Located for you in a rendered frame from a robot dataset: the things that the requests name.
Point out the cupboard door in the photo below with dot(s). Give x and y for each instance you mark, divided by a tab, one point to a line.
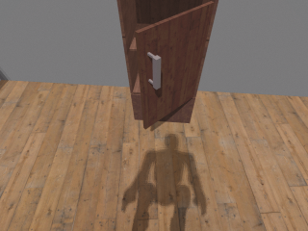
179	40

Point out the handle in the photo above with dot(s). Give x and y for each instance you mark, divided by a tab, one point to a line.
156	71

